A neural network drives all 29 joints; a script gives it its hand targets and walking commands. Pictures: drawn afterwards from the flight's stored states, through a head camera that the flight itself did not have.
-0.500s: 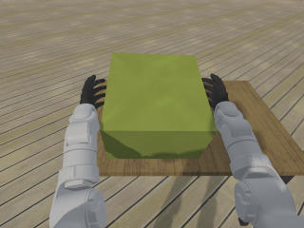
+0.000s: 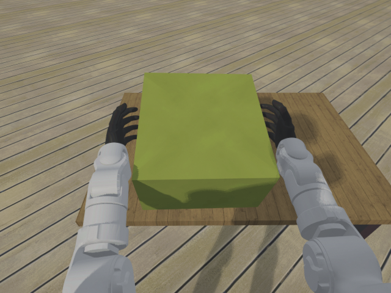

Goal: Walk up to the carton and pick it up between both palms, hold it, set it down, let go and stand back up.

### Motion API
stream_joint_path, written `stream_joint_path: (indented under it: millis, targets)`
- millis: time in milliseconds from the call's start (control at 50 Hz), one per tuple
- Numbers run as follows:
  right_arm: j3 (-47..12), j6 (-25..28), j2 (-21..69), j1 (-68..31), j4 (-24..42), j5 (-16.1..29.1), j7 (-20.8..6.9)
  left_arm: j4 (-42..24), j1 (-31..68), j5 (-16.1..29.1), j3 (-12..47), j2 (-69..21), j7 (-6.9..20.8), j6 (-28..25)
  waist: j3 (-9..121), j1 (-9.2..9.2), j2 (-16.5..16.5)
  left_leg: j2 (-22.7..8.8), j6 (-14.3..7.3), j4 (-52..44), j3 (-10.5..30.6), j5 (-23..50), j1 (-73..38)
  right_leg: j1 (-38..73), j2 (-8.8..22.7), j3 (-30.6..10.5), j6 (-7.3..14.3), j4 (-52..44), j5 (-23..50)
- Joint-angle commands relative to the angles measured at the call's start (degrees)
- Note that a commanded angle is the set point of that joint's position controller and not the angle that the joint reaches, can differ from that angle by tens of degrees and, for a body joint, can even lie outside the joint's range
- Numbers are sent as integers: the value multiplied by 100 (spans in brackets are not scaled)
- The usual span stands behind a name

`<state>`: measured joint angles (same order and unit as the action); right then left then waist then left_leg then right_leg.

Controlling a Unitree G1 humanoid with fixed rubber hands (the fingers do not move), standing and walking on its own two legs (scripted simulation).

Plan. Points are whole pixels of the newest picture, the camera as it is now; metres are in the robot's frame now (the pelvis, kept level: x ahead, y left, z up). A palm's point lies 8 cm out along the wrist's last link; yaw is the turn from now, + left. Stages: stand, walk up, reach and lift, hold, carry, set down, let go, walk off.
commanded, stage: set down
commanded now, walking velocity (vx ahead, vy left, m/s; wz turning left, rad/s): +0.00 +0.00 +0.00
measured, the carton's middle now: (200, 138) +0.42 +0.01 +0.11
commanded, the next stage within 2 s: none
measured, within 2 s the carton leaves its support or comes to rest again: neither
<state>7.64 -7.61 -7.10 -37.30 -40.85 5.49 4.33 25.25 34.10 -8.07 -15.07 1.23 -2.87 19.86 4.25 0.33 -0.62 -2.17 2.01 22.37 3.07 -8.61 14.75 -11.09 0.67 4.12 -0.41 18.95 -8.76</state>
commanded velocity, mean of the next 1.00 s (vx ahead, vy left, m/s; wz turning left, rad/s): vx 0.00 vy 0.00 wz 0.00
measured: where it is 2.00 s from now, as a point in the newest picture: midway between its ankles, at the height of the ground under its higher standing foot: outside the picture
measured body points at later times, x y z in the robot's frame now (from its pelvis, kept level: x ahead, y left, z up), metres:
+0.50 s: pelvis +0.01 -0.01 +0.00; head +0.00 +0.00 +0.45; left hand +0.39 +0.18 +0.12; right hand +0.41 -0.17 +0.11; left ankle +0.03 +0.14 -0.75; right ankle +0.01 -0.12 -0.75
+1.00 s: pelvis +0.03 -0.03 +0.00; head +0.06 -0.02 +0.45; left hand +0.41 +0.16 +0.08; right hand +0.45 -0.19 +0.08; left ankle +0.03 +0.14 -0.75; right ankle +0.01 -0.12 -0.75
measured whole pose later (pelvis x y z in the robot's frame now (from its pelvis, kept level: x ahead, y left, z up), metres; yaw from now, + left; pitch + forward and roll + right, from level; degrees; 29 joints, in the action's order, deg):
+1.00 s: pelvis +0.03 -0.03 +0.00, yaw -1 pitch +4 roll -1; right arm 7.7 5.8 -8.1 -38.6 -54.2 5.2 1.3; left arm 32.0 31.8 -8.1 -18.2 -1.9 -4.2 8.7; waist 2.1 -3.6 -0.5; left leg -4.7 4.4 20.5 3.1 -9.9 14.9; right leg -12.4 -1.8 4.1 2.0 18.9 -11.0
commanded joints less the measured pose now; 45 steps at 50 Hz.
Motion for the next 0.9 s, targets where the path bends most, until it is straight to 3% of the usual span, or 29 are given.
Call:
stream_joint_path:
  millis: [0,60,100,120,140,160,240,260,280,360,380,420,440,460,480,500,540,560,600,620,640,700,720,760,780,820,840,860,880]
  targets:
    - [-2151,759,2882,-4768,1527,189,-1036,-1089,3463,391,2331,-3456,600,-415,2898,-413,288,222,137,-262,-412,1958,-1842,812,-515,106,26,-362,610]
    - [-2049,906,2974,-4950,1581,112,-1161,-1089,3595,346,2301,-3471,556,-506,3022,-540,316,212,125,-311,-472,1740,-1861,688,-497,98,54,-406,471]
    - [-2076,997,2899,-4895,1658,128,-1192,-1107,3311,419,2371,-3524,506,-507,3109,-576,244,183,157,-238,-430,2172,-1926,753,-525,148,50,-356,673]
    - [-1992,972,2895,-4996,1527,143,-1198,-853,3431,369,2237,-3460,518,-525,2965,-533,184,214,99,-261,-426,1872,-1725,648,-493,70,24,-416,489]
    - [-1909,1005,2859,-4916,1328,82,-1269,-917,3427,268,2204,-3435,503,-578,2832,-646,179,165,96,-383,-425,1585,-1770,574,-485,134,54,-404,240]
    - [-1769,984,2838,-4700,1114,-47,-1257,-764,3476,248,2093,-3313,525,-540,2683,-546,209,207,87,-436,-509,1360,-1594,570,-436,81,42,-426,192]
    - [-1712,1204,2958,-5054,1204,-195,-1326,-724,3761,345,2099,-3350,494,-691,2989,-582,77,217,-6,-480,-560,1218,-1540,655,-402,107,-4,-390,264]
    - [-1546,1195,2880,-4919,1068,-309,-1344,-652,3731,360,2255,-3349,482,-727,2932,-459,133,209,61,-489,-521,1213,-1471,541,-424,160,15,-381,241]
    - [-1509,1256,2821,-4973,1032,-329,-1365,-705,3877,283,2238,-3430,458,-767,2900,-504,316,212,116,-448,-530,1360,-1535,521,-410,167,35,-360,269]
    - [-1389,1233,2890,-4937,815,-483,-1395,-246,3716,234,1892,-3247,479,-810,2668,-633,6,219,-14,-566,-607,838,-1214,536,-357,71,26,-417,-1]
    - [-1443,1304,2863,-5077,895,-471,-1411,-242,3633,148,1804,-3256,487,-847,2611,-805,60,208,-13,-615,-618,895,-1130,561,-370,87,28,-363,13]
    - [-1431,1419,2912,-5127,988,-555,-1410,-448,3906,312,2052,-3367,463,-941,3080,-651,89,190,52,-510,-607,1263,-1324,660,-388,153,29,-302,318]
    - [-1394,1515,2827,-5153,1110,-383,-1441,-647,3950,404,2267,-3525,385,-1037,3344,-629,298,176,136,-394,-539,1499,-1556,428,-443,159,91,-256,417]
    - [-1336,1464,2660,-5007,769,-480,-1459,-289,3745,243,2121,-3433,377,-1022,2922,-597,338,164,96,-462,-531,1240,-1445,229,-429,167,89,-370,133]
    - [-1203,1429,2638,-4867,555,-566,-1463,58,3595,171,1917,-3300,406,-965,2622,-701,327,147,98,-477,-568,1131,-1297,225,-389,138,127,-377,-24]
    - [-1292,1467,2651,-5041,894,-545,-1469,-105,3462,188,1863,-3328,402,-1013,2797,-810,157,170,44,-511,-582,1067,-1266,377,-396,107,83,-404,78]
    - [-1388,1504,2640,-4825,691,-559,-1444,-254,3592,270,1912,-3221,365,-1157,2834,-741,25,148,18,-472,-567,1379,-1268,409,-433,119,52,-327,360]
    - [-1308,1544,2663,-4687,465,-583,-1448,-329,3760,280,2054,-3419,364,-1191,2901,-565,135,129,94,-416,-514,1602,-1434,437,-452,150,104,-306,516]
    - [-1222,1563,2505,-4689,463,-604,-1443,-229,3540,154,1990,-3354,349,-1166,2895,-656,319,121,114,-339,-513,1731,-1451,333,-425,114,107,-348,507]
    - [-1205,1605,2468,-4822,612,-610,-1466,46,3448,163,1803,-3204,354,-1205,2942,-758,76,100,24,-414,-544,1493,-1418,217,-426,127,94,-413,235]
    - [-1254,1640,2519,-4887,490,-653,-1484,-27,3621,205,1835,-3257,371,-1267,2832,-796,121,119,53,-428,-573,1641,-1345,314,-402,116,88,-376,347]
    - [-1228,1812,2484,-4798,506,-685,-1426,-244,3699,210,2020,-3436,313,-1412,3454,-665,311,116,150,-231,-563,2197,-1412,423,-413,148,112,-212,1056]
    - [-1418,1872,2518,-4912,656,-576,-1413,-222,3448,171,1935,-3427,282,-1483,3556,-870,282,105,134,-186,-578,2442,-1419,524,-413,110,57,-207,1285]
    - [-1438,1838,2472,-4577,617,-529,-1372,-189,3317,181,1967,-3298,283,-1511,3394,-752,138,111,74,-156,-546,2489,-1321,612,-391,72,22,-196,1548]
    - [-1444,1903,2479,-4868,612,-624,-1393,-406,3789,265,2044,-3364,276,-1597,3696,-805,198,119,85,-167,-577,2495,-1226,610,-397,60,28,-116,1568]
    - [-1345,1842,2334,-4711,368,-579,-1407,13,3341,12,1698,-3168,301,-1514,3184,-832,167,104,51,-204,-568,2399,-1191,722,-384,85,7,-137,1377]
    - [-1337,1824,2280,-4646,220,-629,-1429,218,3105,-33,1495,-3086,311,-1514,2814,-983,90,79,19,-288,-593,2256,-1078,598,-350,69,12,-171,1338]
    - [-1332,1777,2191,-4532,315,-648,-1412,344,2881,-44,1448,-3025,345,-1397,2823,-930,105,85,18,-280,-610,2355,-1130,647,-384,54,24,-211,1456]
    - [-1356,1868,2274,-4666,399,-573,-1413,204,3074,-41,1416,-2913,369,-1464,3024,-1021,16,97,-4,-222,-631,2522,-1068,772,-343,14,-22,-128,1787]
